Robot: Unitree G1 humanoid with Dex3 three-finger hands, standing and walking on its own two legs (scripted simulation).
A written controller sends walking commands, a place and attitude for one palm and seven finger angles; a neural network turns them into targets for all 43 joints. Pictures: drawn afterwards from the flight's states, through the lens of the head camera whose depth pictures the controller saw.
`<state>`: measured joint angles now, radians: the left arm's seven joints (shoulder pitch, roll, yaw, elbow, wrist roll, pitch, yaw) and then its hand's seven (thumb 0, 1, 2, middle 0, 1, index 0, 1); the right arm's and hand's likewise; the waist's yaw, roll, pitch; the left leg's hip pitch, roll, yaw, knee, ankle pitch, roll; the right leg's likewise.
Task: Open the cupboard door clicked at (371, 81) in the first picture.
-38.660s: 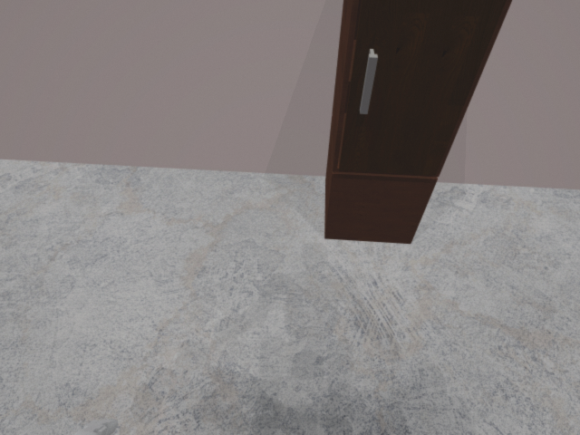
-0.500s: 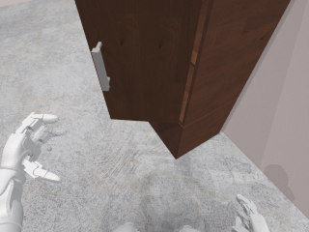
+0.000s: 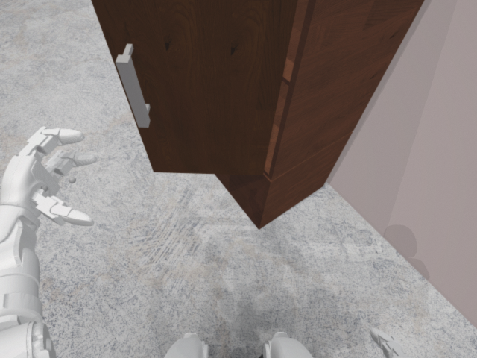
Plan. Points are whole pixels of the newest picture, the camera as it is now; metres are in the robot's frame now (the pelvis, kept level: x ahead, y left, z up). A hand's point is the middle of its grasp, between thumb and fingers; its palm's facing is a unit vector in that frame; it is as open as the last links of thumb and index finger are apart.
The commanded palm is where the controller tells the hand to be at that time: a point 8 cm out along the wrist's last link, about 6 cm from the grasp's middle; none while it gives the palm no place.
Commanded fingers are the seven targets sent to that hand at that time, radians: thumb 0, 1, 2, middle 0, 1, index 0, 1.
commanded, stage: move the hooked fingers beside the handle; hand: left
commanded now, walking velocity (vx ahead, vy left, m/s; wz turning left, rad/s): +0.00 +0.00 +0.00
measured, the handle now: (137, 88) +0.61 +0.22 +0.06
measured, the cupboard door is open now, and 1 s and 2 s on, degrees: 54 54 54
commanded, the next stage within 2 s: slide the fingers in behind the handle in 1.88 s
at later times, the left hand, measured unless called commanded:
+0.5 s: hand (84, 141) +0.45 +0.28 +0.07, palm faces -0.02 -1.00 +0.01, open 14.0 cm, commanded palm +0.44 +0.33 +0.07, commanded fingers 0.00 -0.50 0.30 -0.30 -1.20 -0.30 -1.20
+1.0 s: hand (96, 108) +0.54 +0.29 +0.06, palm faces -0.02 -1.00 +0.00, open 14.0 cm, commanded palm +0.54 +0.32 +0.06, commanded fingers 0.00 -0.50 0.30 -0.30 -1.20 -0.30 -1.20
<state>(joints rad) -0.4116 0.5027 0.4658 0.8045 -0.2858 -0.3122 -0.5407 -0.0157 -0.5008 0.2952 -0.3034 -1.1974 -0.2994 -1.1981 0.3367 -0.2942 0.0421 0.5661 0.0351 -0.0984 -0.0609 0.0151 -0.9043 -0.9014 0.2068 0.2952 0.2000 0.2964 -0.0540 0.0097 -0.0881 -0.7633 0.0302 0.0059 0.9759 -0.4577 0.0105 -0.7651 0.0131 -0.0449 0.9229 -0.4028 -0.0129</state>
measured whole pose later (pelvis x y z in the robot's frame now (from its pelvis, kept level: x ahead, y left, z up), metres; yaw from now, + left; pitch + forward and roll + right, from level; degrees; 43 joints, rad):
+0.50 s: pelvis +0.00 +0.01 -0.01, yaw -1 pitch +19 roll -3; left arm -0.75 0.64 0.51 1.12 -0.18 -0.35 -0.53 -0.02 -0.50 0.30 -0.30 -1.20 -0.30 -1.20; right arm 0.36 -0.29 0.05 0.59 0.01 0.01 -0.04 0.01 -0.90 -0.90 0.21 0.30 0.20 0.30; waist -0.12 0.00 -0.09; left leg -0.91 0.04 0.00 1.05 -0.48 0.02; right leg -0.90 0.02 -0.04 0.96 -0.40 0.00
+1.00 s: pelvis +0.00 +0.02 -0.03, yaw -2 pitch +26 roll -5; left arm -1.08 0.87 0.53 1.30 -0.06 -0.29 -0.51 -0.02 -0.50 0.30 -0.30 -1.20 -0.30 -1.20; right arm 0.40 -0.31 0.09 0.58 -0.01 0.07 -0.04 0.01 -0.91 -0.90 0.21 0.30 0.20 0.30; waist -0.23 0.02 -0.07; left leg -1.10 0.05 -0.02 1.14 -0.50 0.03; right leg -1.06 0.04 -0.07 1.01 -0.40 0.01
